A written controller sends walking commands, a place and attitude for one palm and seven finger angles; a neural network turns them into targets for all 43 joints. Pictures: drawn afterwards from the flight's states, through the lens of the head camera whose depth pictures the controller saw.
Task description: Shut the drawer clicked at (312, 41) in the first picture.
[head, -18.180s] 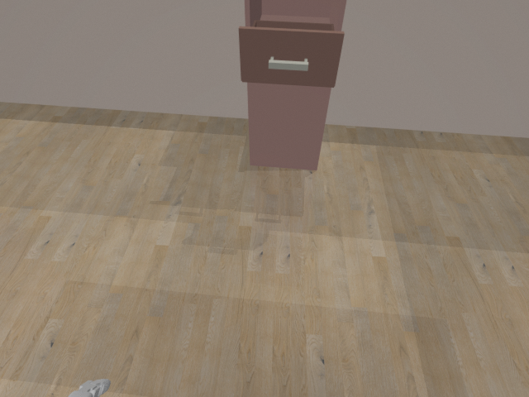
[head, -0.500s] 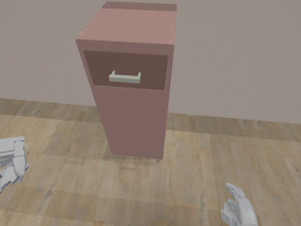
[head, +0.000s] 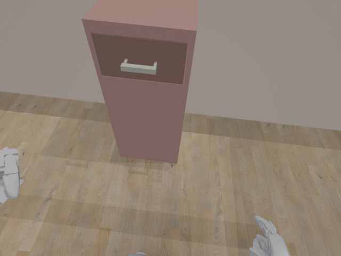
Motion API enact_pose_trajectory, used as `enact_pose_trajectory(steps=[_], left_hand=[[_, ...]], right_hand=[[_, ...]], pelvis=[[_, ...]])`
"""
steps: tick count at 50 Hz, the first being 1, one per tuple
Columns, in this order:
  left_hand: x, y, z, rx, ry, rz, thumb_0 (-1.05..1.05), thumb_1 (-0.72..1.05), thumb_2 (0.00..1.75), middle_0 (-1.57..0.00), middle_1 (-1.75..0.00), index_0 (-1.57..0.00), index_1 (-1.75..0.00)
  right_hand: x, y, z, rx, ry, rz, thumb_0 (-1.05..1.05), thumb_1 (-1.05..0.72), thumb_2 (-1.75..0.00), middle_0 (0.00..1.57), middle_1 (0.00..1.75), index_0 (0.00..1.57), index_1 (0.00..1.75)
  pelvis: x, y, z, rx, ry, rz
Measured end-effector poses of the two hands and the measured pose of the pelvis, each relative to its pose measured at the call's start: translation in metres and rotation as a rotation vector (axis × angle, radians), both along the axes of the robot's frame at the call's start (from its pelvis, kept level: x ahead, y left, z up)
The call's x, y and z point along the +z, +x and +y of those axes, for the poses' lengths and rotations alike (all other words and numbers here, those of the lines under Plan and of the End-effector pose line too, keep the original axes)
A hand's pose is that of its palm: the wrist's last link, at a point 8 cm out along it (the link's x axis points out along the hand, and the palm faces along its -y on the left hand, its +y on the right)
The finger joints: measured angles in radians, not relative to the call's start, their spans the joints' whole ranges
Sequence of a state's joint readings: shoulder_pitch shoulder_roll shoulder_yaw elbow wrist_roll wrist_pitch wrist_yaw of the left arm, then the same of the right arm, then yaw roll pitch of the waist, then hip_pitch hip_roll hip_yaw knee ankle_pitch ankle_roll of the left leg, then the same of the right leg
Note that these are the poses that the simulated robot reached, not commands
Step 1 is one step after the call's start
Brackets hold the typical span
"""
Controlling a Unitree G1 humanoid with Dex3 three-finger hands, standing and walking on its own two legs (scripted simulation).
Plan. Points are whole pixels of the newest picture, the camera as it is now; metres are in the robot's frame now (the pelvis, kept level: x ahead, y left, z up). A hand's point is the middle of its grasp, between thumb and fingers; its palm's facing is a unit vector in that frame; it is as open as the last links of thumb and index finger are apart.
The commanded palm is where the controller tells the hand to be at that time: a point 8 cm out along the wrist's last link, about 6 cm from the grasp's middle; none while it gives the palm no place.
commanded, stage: step back with the hand held close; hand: left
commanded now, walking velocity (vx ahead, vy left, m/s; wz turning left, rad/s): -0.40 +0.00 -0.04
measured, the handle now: (139, 65) +0.74 +0.16 +0.00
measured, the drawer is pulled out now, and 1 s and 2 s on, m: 0.00 0.00 0.00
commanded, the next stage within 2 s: stop stepping back and stand still in 0.32 s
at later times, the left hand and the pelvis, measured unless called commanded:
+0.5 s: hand out of the picture +0.07 +0.26 +0.17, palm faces +0.37 -0.84 -0.40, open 3.3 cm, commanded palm +0.01 +0.29 +0.19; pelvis -0.12 +0.01 +0.01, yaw +0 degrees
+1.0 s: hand out of the picture +0.01 +0.23 +0.17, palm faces +0.37 -0.82 -0.44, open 3.3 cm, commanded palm -0.05 +0.27 +0.19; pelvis -0.19 -0.01 +0.00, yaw -1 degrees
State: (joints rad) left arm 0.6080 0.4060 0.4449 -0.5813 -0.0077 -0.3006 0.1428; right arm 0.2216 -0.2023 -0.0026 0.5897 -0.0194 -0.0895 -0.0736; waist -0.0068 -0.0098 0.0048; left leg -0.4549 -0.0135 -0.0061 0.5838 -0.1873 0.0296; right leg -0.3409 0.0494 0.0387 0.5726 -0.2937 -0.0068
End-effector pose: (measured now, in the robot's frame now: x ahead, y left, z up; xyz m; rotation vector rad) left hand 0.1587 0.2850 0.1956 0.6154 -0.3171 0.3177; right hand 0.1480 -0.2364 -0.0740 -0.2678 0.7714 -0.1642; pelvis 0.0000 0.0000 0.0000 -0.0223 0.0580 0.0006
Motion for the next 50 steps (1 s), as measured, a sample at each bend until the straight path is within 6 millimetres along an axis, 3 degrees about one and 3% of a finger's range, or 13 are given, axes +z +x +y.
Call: enact_pose_trajectory(steps=[5, 10, 14, 20, 28, 34, 38, 41, 45, 50], left_hand=[[-0.010, -0.014, -0.019, -0.075, -0.045, 0.082, 0.02, 0.88, 0.89, -1.40, -1.60, -1.40, -1.60], [0.000, -0.046, -0.020, -0.110, -0.025, 0.048, 0.02, 0.88, 0.89, -1.40, -1.60, -1.40, -1.60], [0.007, -0.074, 0.004, -0.046, -0.035, -0.037, 0.02, 0.88, 0.89, -1.41, -1.60, -1.40, -1.60], [-0.010, -0.102, 0.030, 0.051, -0.112, -0.016, 0.02, 0.88, 0.89, -1.41, -1.60, -1.40, -1.60], [-0.001, -0.144, 0.002, -0.043, -0.129, 0.025, 0.02, 0.89, 0.89, -1.41, -1.60, -1.40, -1.60], [0.005, -0.168, -0.012, -0.053, -0.082, 0.013, 0.02, 0.88, 0.89, -1.41, -1.60, -1.40, -1.60], [0.009, -0.182, -0.004, -0.030, -0.103, -0.045, 0.02, 0.88, 0.89, -1.41, -1.60, -1.40, -1.60], [0.001, -0.188, 0.004, -0.005, -0.132, -0.083, 0.02, 0.88, 0.89, -1.41, -1.60, -1.40, -1.60], [-0.012, -0.187, 0.006, 0.030, -0.161, -0.029, 0.02, 0.88, 0.89, -1.41, -1.60, -1.41, -1.60], [-0.006, -0.193, -0.015, -0.012, -0.090, 0.005, 0.02, 0.89, 0.89, -1.41, -1.60, -1.40, -1.60]], right_hand=[[0.005, 0.000, 0.000, 0.017, 0.023, -0.037, 0.01, -0.90, -0.90, 0.21, 0.30, 0.21, 0.30], [0.016, -0.014, -0.004, -0.012, 0.018, -0.094, 0.01, -0.90, -0.90, 0.21, 0.30, 0.21, 0.30], [0.022, -0.034, -0.001, -0.017, -0.032, -0.066, 0.01, -0.90, -0.90, 0.20, 0.30, 0.21, 0.30], [0.022, -0.069, 0.020, 0.034, -0.040, -0.050, 0.01, -0.90, -0.90, 0.20, 0.30, 0.20, 0.30], [0.027, -0.126, 0.041, 0.061, 0.042, -0.082, 0.01, -0.90, -0.90, 0.21, 0.30, 0.21, 0.30], [0.015, -0.161, 0.021, 0.038, 0.043, -0.074, 0.01, -0.89, -0.90, 0.21, 0.30, 0.21, 0.30], [0.012, -0.189, -0.001, -0.030, 0.003, -0.036, 0.01, -0.90, -0.90, 0.21, 0.30, 0.21, 0.30], [0.009, -0.202, -0.015, -0.071, -0.052, -0.045, 0.01, -0.90, -0.90, 0.21, 0.30, 0.21, 0.30], [0.010, -0.216, -0.017, -0.100, -0.044, -0.059, 0.01, -0.90, -0.90, 0.20, 0.30, 0.20, 0.30], [0.005, -0.224, -0.012, -0.061, 0.013, -0.067, 0.01, -0.90, -0.90, 0.20, 0.30, 0.20, 0.30]], pelvis=[[0.002, -0.026, -0.004, -0.006, 0.002, -0.016], [0.001, -0.046, -0.002, 0.008, -0.012, -0.032], [0.001, -0.058, 0.008, 0.022, -0.011, -0.019], [0.008, -0.095, 0.016, 0.038, -0.024, -0.018], [0.015, -0.135, 0.009, -0.017, -0.030, -0.028], [0.007, -0.167, -0.001, -0.041, -0.002, -0.042], [0.008, -0.170, 0.002, -0.032, 0.005, -0.054], [0.000, -0.172, 0.007, -0.008, -0.004, -0.055], [0.002, -0.182, 0.006, -0.025, 0.025, -0.079], [0.002, -0.191, -0.007, -0.024, 0.034, -0.096]])
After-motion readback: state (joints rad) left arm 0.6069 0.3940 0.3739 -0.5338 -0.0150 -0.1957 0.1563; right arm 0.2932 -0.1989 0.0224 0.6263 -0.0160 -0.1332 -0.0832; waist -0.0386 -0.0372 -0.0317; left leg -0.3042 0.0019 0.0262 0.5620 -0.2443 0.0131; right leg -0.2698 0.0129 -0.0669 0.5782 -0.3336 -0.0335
